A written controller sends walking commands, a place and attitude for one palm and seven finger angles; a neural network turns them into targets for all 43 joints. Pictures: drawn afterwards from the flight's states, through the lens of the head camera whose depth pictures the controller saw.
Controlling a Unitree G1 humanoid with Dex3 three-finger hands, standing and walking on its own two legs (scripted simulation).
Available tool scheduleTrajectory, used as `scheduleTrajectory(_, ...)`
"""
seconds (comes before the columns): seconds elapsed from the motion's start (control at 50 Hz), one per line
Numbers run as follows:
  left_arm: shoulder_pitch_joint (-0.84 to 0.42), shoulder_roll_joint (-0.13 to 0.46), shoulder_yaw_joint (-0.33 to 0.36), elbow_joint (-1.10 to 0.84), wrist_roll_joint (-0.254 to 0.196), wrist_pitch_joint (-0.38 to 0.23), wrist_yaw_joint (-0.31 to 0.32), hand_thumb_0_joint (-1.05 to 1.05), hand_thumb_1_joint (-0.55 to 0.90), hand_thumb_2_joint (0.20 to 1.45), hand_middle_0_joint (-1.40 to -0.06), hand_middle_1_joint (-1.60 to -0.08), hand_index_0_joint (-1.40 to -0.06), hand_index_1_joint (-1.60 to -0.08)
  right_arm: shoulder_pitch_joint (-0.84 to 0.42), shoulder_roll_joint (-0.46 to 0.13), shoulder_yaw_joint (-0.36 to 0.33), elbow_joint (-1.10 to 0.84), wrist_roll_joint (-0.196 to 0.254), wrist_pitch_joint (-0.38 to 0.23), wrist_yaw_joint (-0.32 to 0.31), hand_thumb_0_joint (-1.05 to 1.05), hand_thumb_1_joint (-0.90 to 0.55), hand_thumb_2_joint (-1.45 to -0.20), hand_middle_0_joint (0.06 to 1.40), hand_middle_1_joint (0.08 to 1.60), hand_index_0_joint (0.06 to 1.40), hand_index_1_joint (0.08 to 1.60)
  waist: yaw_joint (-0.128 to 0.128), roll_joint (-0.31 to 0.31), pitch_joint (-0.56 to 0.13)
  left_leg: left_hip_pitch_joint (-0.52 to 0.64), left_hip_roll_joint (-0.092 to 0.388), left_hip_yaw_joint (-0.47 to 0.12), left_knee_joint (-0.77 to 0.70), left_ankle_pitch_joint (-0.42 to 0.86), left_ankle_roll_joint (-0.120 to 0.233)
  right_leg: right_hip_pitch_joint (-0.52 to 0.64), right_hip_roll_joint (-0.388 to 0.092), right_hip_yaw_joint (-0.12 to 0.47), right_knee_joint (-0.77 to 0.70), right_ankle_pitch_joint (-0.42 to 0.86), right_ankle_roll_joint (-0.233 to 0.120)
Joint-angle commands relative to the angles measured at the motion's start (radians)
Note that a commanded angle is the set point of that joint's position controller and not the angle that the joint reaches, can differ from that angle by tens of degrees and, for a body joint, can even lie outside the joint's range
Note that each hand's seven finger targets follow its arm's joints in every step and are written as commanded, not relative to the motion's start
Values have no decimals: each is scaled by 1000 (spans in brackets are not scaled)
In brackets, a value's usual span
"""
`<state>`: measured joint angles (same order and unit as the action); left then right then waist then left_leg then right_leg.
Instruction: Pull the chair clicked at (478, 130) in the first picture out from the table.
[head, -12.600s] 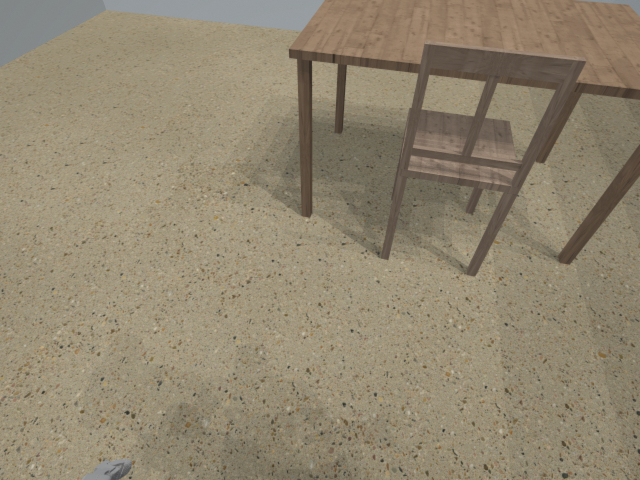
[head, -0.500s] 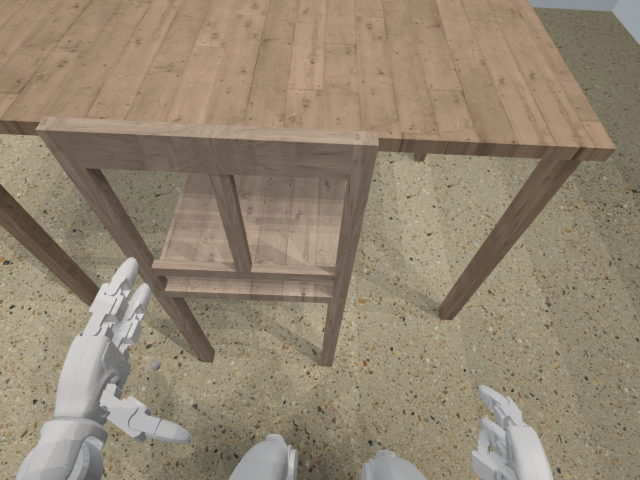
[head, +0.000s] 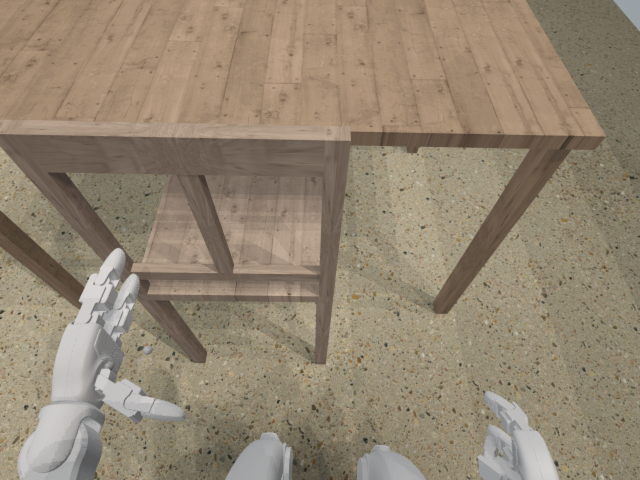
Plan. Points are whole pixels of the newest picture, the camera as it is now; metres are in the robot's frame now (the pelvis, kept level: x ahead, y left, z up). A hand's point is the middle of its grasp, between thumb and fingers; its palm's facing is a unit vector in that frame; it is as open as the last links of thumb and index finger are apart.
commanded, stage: aim the fingers beside a spindle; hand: left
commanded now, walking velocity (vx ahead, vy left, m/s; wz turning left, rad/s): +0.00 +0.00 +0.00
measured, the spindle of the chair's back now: (210, 227) +0.46 +0.18 -0.01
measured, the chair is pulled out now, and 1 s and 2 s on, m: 0.00 0.00 0.00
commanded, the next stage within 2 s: none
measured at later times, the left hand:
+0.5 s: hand (183, 327) +0.29 +0.18 +0.02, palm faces +0.02 -1.00 -0.03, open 16.9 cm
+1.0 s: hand (206, 314) +0.32 +0.17 -0.02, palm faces +0.01 -1.00 -0.02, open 16.9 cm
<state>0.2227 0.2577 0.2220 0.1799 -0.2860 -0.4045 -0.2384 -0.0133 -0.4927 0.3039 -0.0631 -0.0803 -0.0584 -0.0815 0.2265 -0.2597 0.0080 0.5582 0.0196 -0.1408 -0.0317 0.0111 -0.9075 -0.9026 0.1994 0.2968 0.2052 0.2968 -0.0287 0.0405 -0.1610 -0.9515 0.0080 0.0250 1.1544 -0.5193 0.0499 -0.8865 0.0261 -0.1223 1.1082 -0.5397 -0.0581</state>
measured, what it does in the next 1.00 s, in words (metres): stands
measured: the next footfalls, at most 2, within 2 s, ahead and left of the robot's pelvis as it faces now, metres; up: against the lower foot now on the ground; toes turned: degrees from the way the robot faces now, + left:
none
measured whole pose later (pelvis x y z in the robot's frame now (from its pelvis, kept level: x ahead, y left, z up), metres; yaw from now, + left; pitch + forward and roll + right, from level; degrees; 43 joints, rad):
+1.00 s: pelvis -0.02 +0.01 -0.03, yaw -1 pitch +22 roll -3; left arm -0.11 0.20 0.11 0.43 -0.18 -0.46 -0.10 -0.01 -0.49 0.30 -0.06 -0.08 -0.06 -0.08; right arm 0.20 -0.25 0.02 0.57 0.00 -0.05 0.00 0.01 -0.91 -0.90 0.20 0.30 0.21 0.30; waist -0.04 0.03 -0.18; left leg -1.14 0.00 0.04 1.29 -0.54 0.07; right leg -1.08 0.01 -0.11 1.25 -0.57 -0.05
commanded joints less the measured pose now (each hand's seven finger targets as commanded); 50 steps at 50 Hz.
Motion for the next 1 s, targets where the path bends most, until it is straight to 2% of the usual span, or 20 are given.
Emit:
scheduleTrajectory(0.0,-126,134,44,-215,-11,-81,-13,0,-500,300,-60,-80,-60,-80,-16,-139,-53,-142,5,-53,-12,0,-900,-900,200,300,200,300,-9,-16,-260,145,0,-65,-115,300,-12,173,-18,116,-143,317,42)
scheduleTrajectory(0.08,-216,180,68,-266,-2,-146,17,0,-500,300,-60,-80,-60,-80,-14,-136,-52,-118,-4,-64,-18,0,-900,-900,200,300,200,300,-10,25,-292,168,6,-74,-102,300,-13,134,-12,115,-124,280,34)
scheduleTrajectory(0.1,-229,165,55,-257,3,-154,23,0,-500,300,-60,-80,-60,-80,-16,-131,-50,-115,-6,-67,-16,0,-900,-900,200,300,200,300,-7,48,-302,173,5,-74,-101,299,-15,124,-15,116,-118,271,34)
scheduleTrajectory(0.14,-202,138,37,-194,10,-148,30,0,-500,300,-60,-80,-60,-80,-17,-132,-48,-106,-6,-65,-11,0,-900,-900,200,300,200,300,-9,39,-284,169,5,-78,-102,290,-18,97,-14,105,-111,260,33)
scheduleTrajectory(0.2,-212,132,39,-82,15,-101,23,0,-500,300,-60,-80,-60,-80,-16,-142,-48,-103,-1,-47,-8,0,-900,-900,200,300,200,300,-17,-21,-266,107,2,-71,-90,245,-15,99,-16,116,-116,237,40)
scheduleTrajectory(0.28,-243,117,15,-82,14,-59,14,0,-500,300,-60,-80,-60,-80,-21,-145,-49,-128,4,-33,-7,0,-900,-900,200,300,200,300,0,3,-298,116,-1,-71,-102,239,-15,111,-19,115,-115,230,36)
scheduleTrajectory(0.38,-322,145,31,-161,26,-101,67,0,-500,300,-60,-80,-60,-80,-14,-138,-49,-125,-5,-28,-7,0,-900,-900,200,300,200,300,0,-4,-343,154,7,-81,-96,290,-16,102,-13,103,-90,267,34)
scheduleTrajectory(0.4,-312,142,33,-160,33,-113,80,0,-500,300,-60,-80,-60,-80,-15,-136,-49,-126,-8,-27,-3,0,-900,-900,200,300,200,300,10,12,-344,160,6,-83,-99,296,-19,92,-13,101,-82,264,32)
scheduleTrajectory(0.46,-357,98,-9,-98,51,-131,105,0,-500,300,-60,-80,-60,-80,-17,-135,-47,-108,-12,-19,4,0,-900,-900,200,300,200,300,-17,-13,-299,132,7,-89,-88,240,-20,32,-13,95,-76,209,35)
scheduleTrajectory(0.52,-323,82,-23,-24,62,-119,99,0,-500,300,-60,-80,-60,-80,-13,-140,-51,-110,-11,-7,10,0,-900,-900,200,300,200,300,-9,-17,-290,106,3,-84,-82,225,-21,25,-14,97,-71,203,32)
scheduleTrajectory(0.58,-340,94,-19,-7,63,-102,86,0,-500,300,-60,-80,-60,-80,-10,-147,-52,-118,-8,8,11,0,-900,-900,200,300,200,300,-5,-21,-313,102,3,-85,-82,232,-21,34,-13,98,-65,213,29)
scheduleTrajectory(0.64,-413,73,-53,-66,65,-111,91,0,-500,300,-60,-80,-60,-80,-12,-142,-53,-121,-8,13,9,0,-900,-900,200,300,200,300,-12,19,-349,152,6,-92,-76,261,-24,10,-15,94,-53,228,29)
scheduleTrajectory(0.66,-432,93,-34,-93,64,-121,101,0,-500,300,-60,-80,-60,-80,-10,-143,-54,-119,-10,14,8,0,-900,-900,200,300,200,300,-4,29,-376,163,7,-93,-71,274,-25,14,-16,97,-50,235,28)
scheduleTrajectory(0.68,-455,89,-47,-92,68,-126,111,0,-500,300,-60,-80,-60,-80,-8,-144,-51,-114,-14,14,7,0,-900,-900,200,300,200,300,-16,25,-375,168,9,-102,-68,288,-25,-2,-13,91,-41,238,26)
scheduleTrajectory(0.74,-477,90,-33,-98,73,-155,139,0,-500,300,-60,-80,-60,-80,-10,-139,-52,-101,-18,15,9,0,-900,-900,200,300,200,300,-11,14,-390,173,10,-106,-61,290,-29,-8,-13,90,-32,233,28)
scheduleTrajectory(0.84,-419,54,-59,20,94,-133,149,0,-500,300,-60,-80,-60,-80,-6,-141,-53,-96,-18,37,22,0,-900,-900,200,300,200,300,-11,-4,-359,139,8,-103,-57,276,-32,-27,-12,84,-24,229,27)
scheduleTrajectory(0.88,-428,42,-72,85,99,-112,140,0,-500,300,-60,-80,-60,-80,-3,-145,-54,-97,-13,49,22,0,-900,-900,200,300,200,300,-24,-48,-325,97,8,-100,-51,248,-27,-38,-10,85,-27,216,28)
scheduleTrajectory(0.9,-467,17,-102,87,101,-108,133,0,-500,300,-60,-80,-60,-80,-6,-144,-52,-99,-13,53,23,0,-900,-900,200,300,200,300,-33,-39,-325,86,6,-96,-43,231,-24,-47,-13,88,-27,210,31)
scheduleTrajectory(0.94,-494,52,-65,84,99,-110,136,0,-500,300,-60,-80,-60,-80,-5,-146,-54,-103,-10,60,21,0,-900,-900,200,300,200,300,-20,-32,-332,76,3,-94,-41,213,-25,-39,-13,94,-26,194,28)
scheduleTrajectory(0.98,-514,103,-15,9,89,-132,148,0,-500,300,-60,-80,-60,-80,-6,-146,-55,-111,-14,61,18,0,-900,-900,200,300,200,300,-1,-13,-394,102,3,-93,-39,251,-25,-6,-11,98,-17,223,26)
